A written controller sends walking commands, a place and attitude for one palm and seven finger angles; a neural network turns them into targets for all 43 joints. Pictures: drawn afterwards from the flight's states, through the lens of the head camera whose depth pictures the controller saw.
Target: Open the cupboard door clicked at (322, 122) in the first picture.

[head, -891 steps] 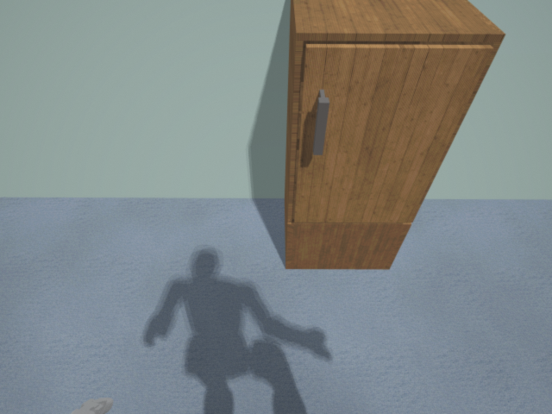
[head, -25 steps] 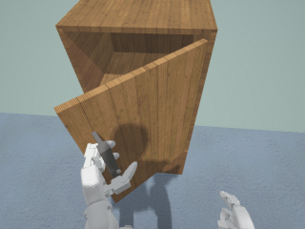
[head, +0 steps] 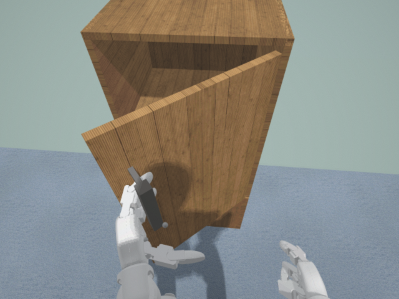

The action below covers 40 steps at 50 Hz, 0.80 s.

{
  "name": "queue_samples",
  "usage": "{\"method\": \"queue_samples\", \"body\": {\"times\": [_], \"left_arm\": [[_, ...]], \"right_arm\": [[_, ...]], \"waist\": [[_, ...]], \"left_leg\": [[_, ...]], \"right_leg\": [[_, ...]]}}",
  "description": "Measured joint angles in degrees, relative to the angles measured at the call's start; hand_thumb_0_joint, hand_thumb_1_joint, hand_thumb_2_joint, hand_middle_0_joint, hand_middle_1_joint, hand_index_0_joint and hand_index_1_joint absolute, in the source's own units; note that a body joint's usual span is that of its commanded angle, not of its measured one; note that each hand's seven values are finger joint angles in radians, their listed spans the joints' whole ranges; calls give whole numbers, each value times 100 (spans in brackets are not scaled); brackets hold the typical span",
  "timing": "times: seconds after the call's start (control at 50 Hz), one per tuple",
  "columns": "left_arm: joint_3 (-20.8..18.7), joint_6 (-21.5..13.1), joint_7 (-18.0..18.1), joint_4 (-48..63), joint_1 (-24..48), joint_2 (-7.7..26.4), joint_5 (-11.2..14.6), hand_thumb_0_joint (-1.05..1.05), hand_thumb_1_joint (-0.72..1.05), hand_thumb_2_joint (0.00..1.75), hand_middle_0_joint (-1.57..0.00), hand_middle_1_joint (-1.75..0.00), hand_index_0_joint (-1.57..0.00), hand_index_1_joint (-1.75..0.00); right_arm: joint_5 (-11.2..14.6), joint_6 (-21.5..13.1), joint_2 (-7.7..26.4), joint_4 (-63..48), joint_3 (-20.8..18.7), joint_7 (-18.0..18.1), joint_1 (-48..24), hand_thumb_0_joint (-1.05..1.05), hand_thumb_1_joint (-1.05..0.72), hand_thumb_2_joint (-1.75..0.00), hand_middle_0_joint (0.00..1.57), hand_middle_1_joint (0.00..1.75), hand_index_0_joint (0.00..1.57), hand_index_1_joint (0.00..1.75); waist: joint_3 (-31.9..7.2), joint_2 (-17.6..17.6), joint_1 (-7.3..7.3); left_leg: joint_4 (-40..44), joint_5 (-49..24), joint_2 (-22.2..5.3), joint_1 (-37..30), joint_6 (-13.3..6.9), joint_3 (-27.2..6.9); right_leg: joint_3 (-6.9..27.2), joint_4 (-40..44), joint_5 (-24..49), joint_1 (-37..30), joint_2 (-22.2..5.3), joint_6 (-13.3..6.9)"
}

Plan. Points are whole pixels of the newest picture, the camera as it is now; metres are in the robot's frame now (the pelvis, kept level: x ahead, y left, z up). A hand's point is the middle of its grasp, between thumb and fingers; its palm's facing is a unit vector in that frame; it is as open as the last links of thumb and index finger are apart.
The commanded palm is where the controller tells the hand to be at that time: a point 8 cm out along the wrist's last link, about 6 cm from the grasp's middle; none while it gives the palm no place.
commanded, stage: slide the hand sideways off the handle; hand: left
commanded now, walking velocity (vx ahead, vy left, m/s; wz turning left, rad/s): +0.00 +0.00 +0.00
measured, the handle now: (145, 199) +0.29 +0.12 +0.06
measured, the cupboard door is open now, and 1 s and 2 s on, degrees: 41 43 43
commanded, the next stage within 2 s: draw the hand back to the body in 1.26 s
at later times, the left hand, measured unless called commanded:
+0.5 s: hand (160, 250) +0.20 +0.08 +0.06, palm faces -0.11 -0.99 +0.02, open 16.2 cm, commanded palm +0.17 +0.15 +0.06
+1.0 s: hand (124, 270) +0.17 +0.13 +0.06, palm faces -0.04 -1.00 -0.01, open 16.2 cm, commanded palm +0.13 +0.19 +0.06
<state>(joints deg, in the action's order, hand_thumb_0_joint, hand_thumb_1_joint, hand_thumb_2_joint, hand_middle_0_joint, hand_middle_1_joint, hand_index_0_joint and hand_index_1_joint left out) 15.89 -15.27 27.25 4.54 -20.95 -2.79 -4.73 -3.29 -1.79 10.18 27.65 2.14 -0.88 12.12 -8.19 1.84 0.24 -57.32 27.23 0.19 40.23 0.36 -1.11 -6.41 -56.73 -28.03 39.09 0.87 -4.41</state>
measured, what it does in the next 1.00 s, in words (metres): stands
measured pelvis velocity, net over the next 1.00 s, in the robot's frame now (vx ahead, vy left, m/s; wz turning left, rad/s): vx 0.00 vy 0.02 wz -0.02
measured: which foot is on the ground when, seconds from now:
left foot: down 0.00-1.00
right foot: down 0.00-1.00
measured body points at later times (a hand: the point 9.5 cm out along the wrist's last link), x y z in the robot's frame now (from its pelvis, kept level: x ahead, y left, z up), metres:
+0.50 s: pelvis -0.01 +0.02 -0.01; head +0.03 +0.02 +0.44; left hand +0.20 +0.13 +0.07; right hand +0.16 -0.20 -0.08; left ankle +0.01 +0.12 -0.68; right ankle +0.01 -0.07 -0.68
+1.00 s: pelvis +0.00 +0.02 -0.02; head +0.04 +0.02 +0.43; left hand +0.17 +0.19 +0.07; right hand +0.19 -0.20 -0.08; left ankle +0.01 +0.12 -0.68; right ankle +0.01 -0.07 -0.68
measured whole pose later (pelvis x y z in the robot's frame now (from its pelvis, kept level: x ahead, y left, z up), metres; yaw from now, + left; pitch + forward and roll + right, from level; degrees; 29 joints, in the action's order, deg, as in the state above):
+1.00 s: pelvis +0.00 +0.02 -0.02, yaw -1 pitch +12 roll -2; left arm 7.3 -20.0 -2.7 21.7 -41.4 8.4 6.0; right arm 0.6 -1.8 11.9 20.1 0.5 0.4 15.3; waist -8.3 2.2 -0.2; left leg -64.8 30.8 0.1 46.3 -1.5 -0.2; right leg -5.6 -62.7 -30.4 44.7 0.8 -2.7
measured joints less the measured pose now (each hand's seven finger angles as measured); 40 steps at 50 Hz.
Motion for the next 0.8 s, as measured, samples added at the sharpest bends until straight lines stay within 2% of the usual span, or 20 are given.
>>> {"method": "queue_samples", "body": {"times": [0.1,0.12,0.16,0.22,0.24,0.28,0.32,0.4,0.46,0.52,0.68,0.8], "left_arm": [[2,53,-88,27,10,32,-29,-1,-49,30,-31,-56,-33,-57],[-43,16,-327,79,-33,102,-20,-1,-49,30,-30,-54,-31,-54],[-131,-118,-1044,172,-110,366,98,-1,-49,30,-27,-50,-26,-49],[-182,-295,-2108,325,-215,788,458,-1,-49,30,-23,-43,-19,-42],[-172,-321,-2340,377,-250,867,577,-1,-49,30,-22,-41,-18,-41],[-134,-326,-2576,487,-322,903,755,-1,-50,30,-20,-38,-16,-37],[-91,-301,-2577,597,-407,821,805,-1,-50,30,-18,-35,-15,-35],[5,-245,-2353,779,-560,668,625,-1,-50,30,-17,-32,-17,-33],[10,-228,-2243,882,-661,671,491,-1,-50,30,-16,-31,-18,-32],[-32,-216,-2255,979,-763,757,466,-1,-50,30,-17,-31,-18,-32],[-268,-207,-2417,1248,-1164,947,668,-1,-50,30,-19,-31,-21,-33],[-507,-289,-2621,1406,-1443,1023,807,-1,-50,30,-19,-31,-21,-33]], "right_arm": [[18,13,12,-6,33,-30,-25,1,-90,-90,20,30,20,30],[39,-3,32,-34,41,-44,-14,1,-90,-90,20,30,20,30],[91,-34,90,-111,32,-40,40,1,-90,-90,20,30,20,30],[199,-92,200,-220,1,-1,119,1,-90,-90,20,30,20,30],[234,-110,231,-257,-12,18,145,1,-90,-90,20,30,20,30],[284,-144,270,-329,-44,53,203,1,-90,-90,20,30,20,30],[309,-161,285,-401,-71,63,263,1,-90,-90,20,30,20,30],[295,-145,260,-530,-90,23,378,1,-90,-90,20,30,20,30],[283,-90,220,-605,-70,-16,433,1,-90,-90,20,30,20,30],[285,-35,178,-648,-30,-26,454,1,-90,-90,20,30,20,30],[322,-2,145,-752,30,1,454,1,-90,-90,20,30,20,30],[339,-22,163,-761,-30,33,407,1,-90,-90,20,30,20,30]], "waist": [[19,-10,3],[35,-18,9],[71,-6,-6],[149,60,-5],[172,84,2],[196,111,17],[201,115,36],[154,62,70],[124,22,89],[115,-2,97],[99,17,106],[59,16,56]], "left_leg": [[-19,1,16,-9,-26,0],[-34,-1,28,11,-35,1],[-90,6,44,65,-53,2],[-197,36,54,137,-84,5],[-229,46,54,159,-96,12],[-280,65,52,203,-121,40],[-316,80,49,243,-146,78],[-392,116,50,336,-184,158],[-453,153,44,381,-200,195],[-492,184,27,390,-208,210],[-516,227,-4,386,-209,180],[-587,279,-11,465,-203,157]], "right_leg": [[0,-3,7,-20,-16,25],[0,-26,3,1,-29,32],[-1,-82,-8,50,-46,44],[-1,-160,-24,106,-60,71],[6,-180,-26,124,-60,83],[33,-217,-26,171,-61,108],[69,-251,-25,222,-60,130],[146,-349,-44,349,-67,164],[182,-417,-71,409,-63,177],[198,-443,-86,421,-47,184],[172,-402,-93,386,-12,191],[151,-453,-140,452,-3,186]]}}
